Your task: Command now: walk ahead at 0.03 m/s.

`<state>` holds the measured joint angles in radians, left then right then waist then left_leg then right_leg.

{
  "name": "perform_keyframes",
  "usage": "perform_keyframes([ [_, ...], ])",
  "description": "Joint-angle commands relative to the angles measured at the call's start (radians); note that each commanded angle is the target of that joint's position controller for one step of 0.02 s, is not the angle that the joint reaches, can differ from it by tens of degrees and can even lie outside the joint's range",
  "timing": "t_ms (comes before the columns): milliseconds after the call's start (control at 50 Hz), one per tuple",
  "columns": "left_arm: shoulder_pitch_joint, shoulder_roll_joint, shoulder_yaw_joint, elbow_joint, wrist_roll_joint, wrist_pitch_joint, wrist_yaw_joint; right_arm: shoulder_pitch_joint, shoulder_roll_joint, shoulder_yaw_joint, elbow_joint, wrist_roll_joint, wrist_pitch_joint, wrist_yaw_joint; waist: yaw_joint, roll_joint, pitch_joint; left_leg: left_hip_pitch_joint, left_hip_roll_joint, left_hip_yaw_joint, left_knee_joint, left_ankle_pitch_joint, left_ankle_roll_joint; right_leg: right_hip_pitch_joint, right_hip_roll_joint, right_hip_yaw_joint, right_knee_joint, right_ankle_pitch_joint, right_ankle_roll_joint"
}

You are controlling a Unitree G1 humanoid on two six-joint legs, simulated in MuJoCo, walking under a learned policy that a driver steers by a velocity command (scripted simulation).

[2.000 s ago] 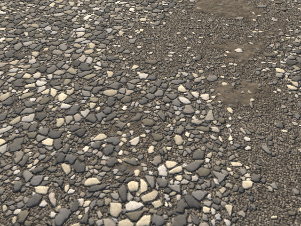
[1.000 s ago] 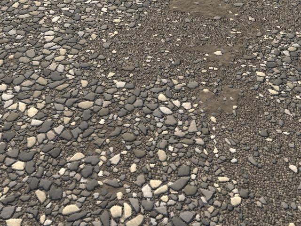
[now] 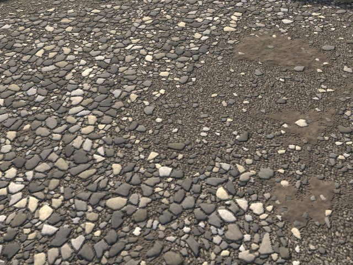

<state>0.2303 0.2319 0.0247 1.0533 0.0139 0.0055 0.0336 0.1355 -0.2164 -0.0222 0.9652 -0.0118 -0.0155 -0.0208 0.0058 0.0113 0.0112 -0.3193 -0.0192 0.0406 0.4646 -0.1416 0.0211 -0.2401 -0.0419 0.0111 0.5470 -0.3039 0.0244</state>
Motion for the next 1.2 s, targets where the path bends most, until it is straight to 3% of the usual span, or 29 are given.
perform_keyframes([
  [20,-0.005,0.107,0.017,-0.021,-0.004,-0.036,-0.001,0.012,-0.111,-0.026,-0.025,0.000,-0.008,-0.010,-0.018,-0.096,0.016,0.132,0.049,-0.056,-0.045,-0.026,0.020,-0.119,-0.038,0.048,-0.191,-0.027,-0.040],
  [180,0.048,0.103,0.013,0.004,-0.013,-0.032,0.000,0.016,-0.107,-0.030,0.015,0.011,0.000,-0.007,0.006,-0.025,-0.033,0.158,0.056,-0.053,-0.009,0.171,0.020,-0.007,-0.021,0.021,-0.133,0.211,-0.048],
  [440,0.053,0.083,0.010,0.016,-0.012,-0.022,-0.002,0.020,-0.116,-0.037,0.071,0.014,0.023,-0.022,-0.001,-0.019,-0.009,0.184,0.062,-0.057,-0.008,0.183,0.008,0.011,-0.007,0.006,-0.151,0.247,-0.048],
  [460,0.077,0.074,0.009,0.029,-0.013,-0.021,-0.001,0.037,-0.102,-0.034,0.085,0.013,0.024,-0.022,0.000,-0.025,-0.029,0.191,0.047,-0.039,-0.004,0.082,0.006,0.022,-0.001,0.000,-0.166,0.137,-0.053],
  [500,0.082,0.111,0.024,0.029,-0.025,-0.016,0.002,0.028,-0.103,-0.039,0.091,0.021,0.026,-0.021,0.005,-0.076,0.030,0.110,-0.010,0.020,0.068,-0.251,0.007,-0.016,-0.019,0.051,-0.211,-0.214,-0.104],
  [540,0.113,0.165,0.043,0.017,-0.035,-0.025,0.005,-0.035,-0.097,-0.039,0.061,0.023,0.004,-0.015,0.035,-0.155,0.128,-0.077,-0.024,0.049,0.203,-0.337,0.011,-0.010,-0.155,0.244,-0.327,-0.488,-0.189],
  [560,0.120,0.193,0.054,0.017,-0.040,-0.037,0.006,-0.063,-0.083,-0.035,0.043,0.029,-0.014,-0.007,0.042,-0.190,0.173,-0.144,0.008,0.025,0.280,-0.299,0.024,-0.005,-0.245,0.360,-0.373,-0.514,-0.239],
  [580,0.121,0.186,0.056,0.014,-0.039,-0.051,0.007,-0.076,-0.077,-0.034,0.033,0.035,-0.031,0.002,0.039,-0.187,0.200,-0.206,0.043,-0.005,0.325,-0.295,0.038,0.016,-0.293,0.413,-0.386,-0.462,-0.266],
  [600,0.119,0.168,0.055,0.011,-0.035,-0.064,0.005,-0.078,-0.080,-0.036,0.028,0.040,-0.047,0.010,0.034,-0.178,0.207,-0.255,0.067,-0.026,0.345,-0.323,0.051,0.060,-0.308,0.413,-0.372,-0.370,-0.269],
  [640,0.089,0.154,0.056,-0.004,-0.044,-0.074,-0.004,-0.044,-0.081,-0.040,0.033,0.049,-0.069,0.024,0.001,-0.152,0.180,-0.188,0.078,-0.013,0.208,-0.321,0.070,0.084,-0.269,0.316,-0.319,-0.225,-0.229],
  [680,0.033,0.155,0.056,-0.026,-0.048,-0.069,-0.013,0.127,-0.093,-0.060,0.110,0.045,-0.073,0.027,-0.077,-0.122,0.100,0.183,-0.008,0.066,0.046,-0.124,0.055,-0.078,-0.157,0.163,-0.213,-0.070,-0.170],
  [700,0.002,0.147,0.052,-0.043,-0.044,-0.074,-0.014,0.247,-0.127,-0.078,0.145,0.038,-0.070,0.026,-0.129,-0.055,0.050,0.340,0.025,-0.016,0.013,-0.109,0.069,-0.163,-0.094,0.078,-0.043,0.096,-0.132],
  [720,-0.004,0.066,0.030,-0.078,-0.037,-0.084,-0.016,0.381,-0.242,-0.108,0.165,0.038,-0.073,0.020,-0.159,0.238,-0.013,0.511,0.258,-0.399,-0.163,-0.223,0.176,-0.364,0.047,-0.070,0.330,0.028,-0.050],
  [740,-0.021,0.057,0.030,-0.100,-0.048,-0.098,-0.012,0.445,-0.224,-0.092,0.177,0.022,-0.087,0.031,-0.165,0.283,-0.065,0.542,0.416,-0.737,-0.298,-0.297,0.276,-0.484,0.102,0.038,0.586,-0.267,-0.045],
  [760,-0.024,0.090,0.042,-0.098,-0.077,-0.106,-0.016,0.349,-0.158,-0.068,0.154,0.015,-0.100,0.028,-0.111,0.146,0.021,0.478,0.428,-0.659,-0.281,-0.341,0.253,-0.563,0.042,0.136,0.713,-0.225,-0.081],
  [780,-0.015,0.095,0.044,-0.090,-0.085,-0.109,-0.023,0.262,-0.114,-0.053,0.122,0.018,-0.107,0.029,-0.075,0.099,0.063,0.418,0.383,-0.518,-0.287,-0.327,0.204,-0.572,-0.001,0.146,0.719,-0.111,-0.111],
  [800,-0.006,0.092,0.050,-0.079,-0.077,-0.110,-0.023,0.204,-0.100,-0.044,0.104,0.018,-0.110,0.032,-0.049,0.070,0.085,0.376,0.344,-0.399,-0.303,-0.247,0.163,-0.560,-0.028,0.143,0.674,-0.016,-0.125],
  [840,0.006,0.091,0.064,-0.067,-0.062,-0.096,-0.028,0.191,-0.063,-0.029,0.099,0.008,-0.106,0.031,-0.027,0.088,0.083,0.327,0.265,-0.187,-0.305,-0.017,0.096,-0.484,-0.059,0.119,0.580,0.093,-0.125],
  [900,-0.029,0.042,0.060,-0.083,-0.053,-0.072,-0.042,0.254,-0.094,-0.030,0.112,-0.009,-0.101,0.014,-0.031,0.055,0.079,0.316,0.255,-0.074,-0.320,0.173,0.110,-0.508,-0.055,0.088,0.540,0.173,-0.091],
  [960,-0.142,0.026,0.050,-0.148,-0.049,-0.071,-0.048,0.239,-0.120,-0.032,0.095,-0.014,-0.097,-0.003,-0.038,0.039,0.117,0.279,0.250,0.008,-0.358,0.214,0.111,-0.532,-0.049,0.063,0.363,0.276,-0.070],
  [1080,-0.326,0.009,0.028,-0.256,-0.042,-0.070,-0.088,0.320,-0.142,-0.042,0.096,0.009,-0.081,-0.016,-0.070,0.028,0.155,0.369,0.281,0.143,-0.332,0.360,0.098,-0.491,-0.026,-0.069,0.128,0.322,-0.104],
  [1140,-0.297,0.050,0.047,-0.285,-0.044,-0.070,-0.107,0.290,-0.182,-0.055,0.071,0.013,-0.065,-0.024,-0.006,0.085,0.080,0.445,0.304,0.191,-0.162,0.842,0.081,-0.350,0.047,-0.145,0.108,0.212,-0.158],
  [1180,-0.098,0.133,0.087,-0.254,-0.048,-0.062,-0.109,0.248,-0.217,-0.065,0.041,0.012,-0.050,-0.029,0.108,0.130,-0.047,0.417,0.304,0.194,0.128,1.044,0.066,-0.088,0.114,-0.163,0.103,0.149,-0.207],
  [1200,0.061,0.194,0.122,-0.219,-0.048,-0.055,-0.095,0.219,-0.222,-0.064,0.022,0.016,-0.052,-0.026,0.195,0.103,-0.124,0.275,0.262,0.198,0.368,0.906,0.034,0.171,0.121,-0.105,0.022,0.185,-0.247],
])
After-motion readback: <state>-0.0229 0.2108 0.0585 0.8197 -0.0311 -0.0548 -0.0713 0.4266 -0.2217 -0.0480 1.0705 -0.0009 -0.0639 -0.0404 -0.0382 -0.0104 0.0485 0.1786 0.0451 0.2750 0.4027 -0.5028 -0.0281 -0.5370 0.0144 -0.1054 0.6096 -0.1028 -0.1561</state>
